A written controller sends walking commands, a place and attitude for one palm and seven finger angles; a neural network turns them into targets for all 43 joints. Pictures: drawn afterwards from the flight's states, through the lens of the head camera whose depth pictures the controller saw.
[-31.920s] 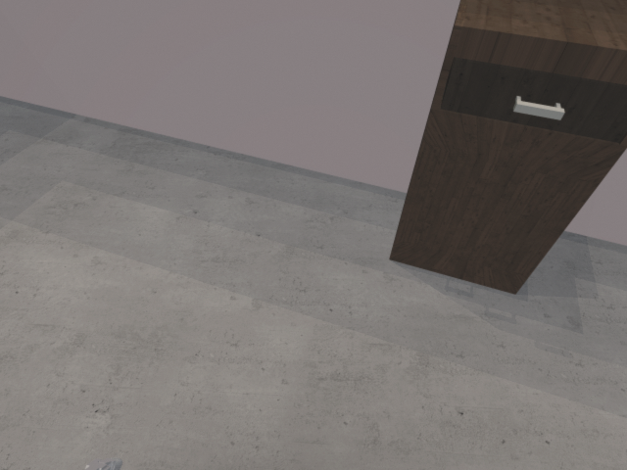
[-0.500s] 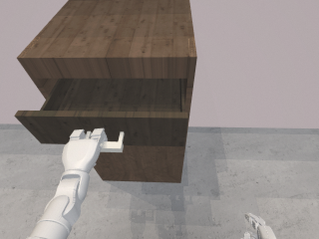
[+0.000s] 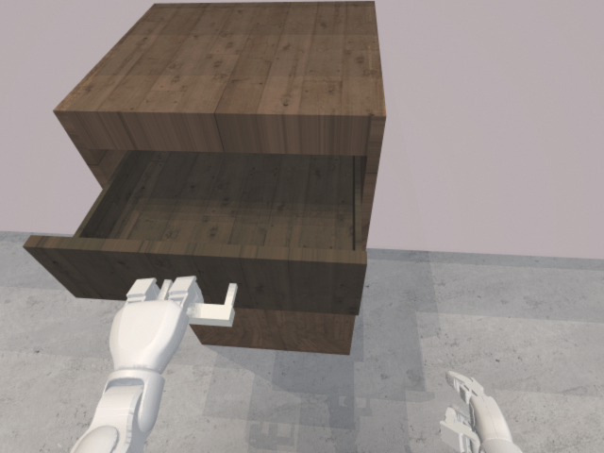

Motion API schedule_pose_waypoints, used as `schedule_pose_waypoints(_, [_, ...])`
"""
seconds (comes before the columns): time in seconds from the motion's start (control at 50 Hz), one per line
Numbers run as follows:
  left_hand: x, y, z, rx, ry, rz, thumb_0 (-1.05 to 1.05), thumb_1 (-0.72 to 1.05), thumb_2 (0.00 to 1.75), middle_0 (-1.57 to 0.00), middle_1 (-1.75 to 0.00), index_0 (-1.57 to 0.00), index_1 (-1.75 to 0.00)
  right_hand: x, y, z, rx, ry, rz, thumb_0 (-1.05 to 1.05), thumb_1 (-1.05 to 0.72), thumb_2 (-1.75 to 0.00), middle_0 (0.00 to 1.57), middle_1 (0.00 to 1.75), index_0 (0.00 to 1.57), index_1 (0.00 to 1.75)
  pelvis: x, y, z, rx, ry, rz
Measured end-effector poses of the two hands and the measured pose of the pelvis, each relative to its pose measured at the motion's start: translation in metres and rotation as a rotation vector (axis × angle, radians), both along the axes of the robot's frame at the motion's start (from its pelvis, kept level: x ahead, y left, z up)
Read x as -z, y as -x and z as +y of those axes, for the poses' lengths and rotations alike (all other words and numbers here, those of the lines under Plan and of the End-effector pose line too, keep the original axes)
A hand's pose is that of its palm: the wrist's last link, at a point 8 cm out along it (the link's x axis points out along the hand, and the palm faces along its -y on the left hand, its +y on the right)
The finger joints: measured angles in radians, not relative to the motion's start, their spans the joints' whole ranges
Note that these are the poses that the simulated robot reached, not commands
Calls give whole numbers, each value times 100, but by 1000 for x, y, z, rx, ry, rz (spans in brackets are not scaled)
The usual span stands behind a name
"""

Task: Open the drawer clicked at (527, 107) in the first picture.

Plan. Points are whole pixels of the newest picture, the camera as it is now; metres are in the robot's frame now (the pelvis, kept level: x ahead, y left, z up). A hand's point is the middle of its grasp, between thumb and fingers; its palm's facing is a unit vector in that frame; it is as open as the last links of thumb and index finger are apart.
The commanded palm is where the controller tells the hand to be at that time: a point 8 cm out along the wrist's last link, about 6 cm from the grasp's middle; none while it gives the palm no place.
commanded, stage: pull the drawer open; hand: left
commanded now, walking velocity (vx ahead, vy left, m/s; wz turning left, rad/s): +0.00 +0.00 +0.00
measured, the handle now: (195, 300) +0.30 +0.19 +0.03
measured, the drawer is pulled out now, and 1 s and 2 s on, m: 0.20 0.30 0.30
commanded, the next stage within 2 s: open the thumb to release the handle in 1.22 s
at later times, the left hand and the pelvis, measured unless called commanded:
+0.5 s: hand (153, 392) +0.19 +0.22 +0.00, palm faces +0.02 -0.11 -0.99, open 5.3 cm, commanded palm +0.15 +0.21 +0.06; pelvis +0.00 +0.00 -0.01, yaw -1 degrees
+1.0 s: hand (141, 427) +0.15 +0.21 +0.00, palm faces +0.01 -0.13 -0.99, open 5.5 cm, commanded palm +0.11 +0.21 +0.06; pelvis -0.01 +0.00 -0.02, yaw -1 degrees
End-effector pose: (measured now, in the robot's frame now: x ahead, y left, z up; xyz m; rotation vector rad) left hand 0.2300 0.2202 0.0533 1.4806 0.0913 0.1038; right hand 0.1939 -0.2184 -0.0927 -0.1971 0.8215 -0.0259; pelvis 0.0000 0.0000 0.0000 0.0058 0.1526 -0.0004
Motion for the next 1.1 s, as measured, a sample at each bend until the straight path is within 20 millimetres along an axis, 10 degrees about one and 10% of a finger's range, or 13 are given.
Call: schedule_pose_waypoints(1.1, [-1,104,-2,-22,32,1,0,77,80,-36,-135,-37,-134,11,6,0,-73,-20,-36,1,-90,-90,20,30,20,30,19,7,-1,27,-7,22])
